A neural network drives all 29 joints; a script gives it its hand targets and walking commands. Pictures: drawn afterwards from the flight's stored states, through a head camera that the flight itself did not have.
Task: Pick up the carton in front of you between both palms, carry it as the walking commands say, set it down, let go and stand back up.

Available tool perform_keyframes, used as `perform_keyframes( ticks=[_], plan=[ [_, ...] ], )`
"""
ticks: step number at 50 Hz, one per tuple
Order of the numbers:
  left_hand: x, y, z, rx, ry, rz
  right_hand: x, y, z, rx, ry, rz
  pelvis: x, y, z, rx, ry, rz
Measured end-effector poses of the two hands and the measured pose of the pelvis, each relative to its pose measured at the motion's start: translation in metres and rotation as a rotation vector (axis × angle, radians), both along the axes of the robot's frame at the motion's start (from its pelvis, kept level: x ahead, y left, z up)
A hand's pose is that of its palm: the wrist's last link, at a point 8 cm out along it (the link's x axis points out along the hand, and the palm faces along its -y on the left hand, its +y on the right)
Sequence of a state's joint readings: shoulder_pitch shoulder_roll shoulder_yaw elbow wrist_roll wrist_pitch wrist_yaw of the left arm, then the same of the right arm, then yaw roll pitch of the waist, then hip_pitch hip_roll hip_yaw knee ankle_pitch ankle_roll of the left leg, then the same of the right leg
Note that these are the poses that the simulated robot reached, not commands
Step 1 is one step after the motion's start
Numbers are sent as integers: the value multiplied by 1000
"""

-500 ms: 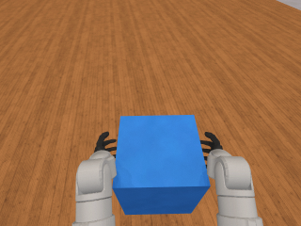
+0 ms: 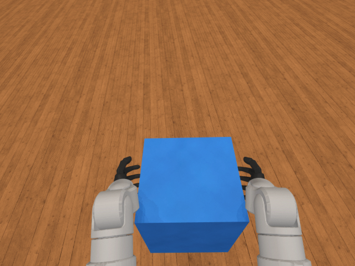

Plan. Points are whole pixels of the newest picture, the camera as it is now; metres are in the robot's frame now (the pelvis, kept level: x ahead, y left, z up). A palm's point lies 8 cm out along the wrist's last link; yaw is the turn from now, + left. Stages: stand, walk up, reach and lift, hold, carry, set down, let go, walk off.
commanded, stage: carry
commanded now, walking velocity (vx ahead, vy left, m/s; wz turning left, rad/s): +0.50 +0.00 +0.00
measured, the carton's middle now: (188, 198) +0.32 +0.01 -0.05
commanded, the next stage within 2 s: none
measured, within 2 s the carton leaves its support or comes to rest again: neither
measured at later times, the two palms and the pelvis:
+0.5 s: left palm (128, 86) +0.65 +0.18 +0.07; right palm (218, 84) +0.62 -0.10 +0.08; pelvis +0.34 +0.05 +0.00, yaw -3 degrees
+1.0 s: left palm (153, 43) +0.97 +0.12 +0.06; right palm (220, 42) +0.96 -0.16 +0.04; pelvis +0.67 -0.02 +0.00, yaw +0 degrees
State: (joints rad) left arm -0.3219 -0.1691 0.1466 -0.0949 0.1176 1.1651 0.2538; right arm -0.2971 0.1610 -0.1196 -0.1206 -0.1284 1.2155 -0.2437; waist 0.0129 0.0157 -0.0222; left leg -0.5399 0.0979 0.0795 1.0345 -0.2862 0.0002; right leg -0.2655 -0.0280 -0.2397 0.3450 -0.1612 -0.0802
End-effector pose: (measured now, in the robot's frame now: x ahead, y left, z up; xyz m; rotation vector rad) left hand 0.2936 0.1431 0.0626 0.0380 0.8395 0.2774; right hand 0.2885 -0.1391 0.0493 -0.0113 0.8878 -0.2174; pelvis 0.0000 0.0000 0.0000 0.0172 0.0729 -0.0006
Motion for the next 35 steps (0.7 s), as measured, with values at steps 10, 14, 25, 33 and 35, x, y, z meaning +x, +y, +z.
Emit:
perform_keyframes(
  ticks=[10, 14, 25, 33, 35],
  plan=[
    [148, 6, 33, -12, -142, -38, 138, 6, 34, -12, -142, -36, 141, 16, -3, -2, -5, -16],
    [217, 20, 25, -32, -176, -51, 204, 20, 31, -26, -176, -54, 210, 33, -23, -11, -22, -36],
    [352, 36, 12, -69, -55, -58, 334, 37, 29, -50, -54, -76, 338, 53, 2, -45, -4, -57],
    [458, 28, 35, -55, -139, -34, 450, 28, 49, -43, -138, -43, 448, 36, 2, -44, 1, -42],
    [487, 22, 32, -46, -139, -28, 481, 21, 44, -39, -138, -33, 480, 28, -4, -37, -3, -40]
  ],
)
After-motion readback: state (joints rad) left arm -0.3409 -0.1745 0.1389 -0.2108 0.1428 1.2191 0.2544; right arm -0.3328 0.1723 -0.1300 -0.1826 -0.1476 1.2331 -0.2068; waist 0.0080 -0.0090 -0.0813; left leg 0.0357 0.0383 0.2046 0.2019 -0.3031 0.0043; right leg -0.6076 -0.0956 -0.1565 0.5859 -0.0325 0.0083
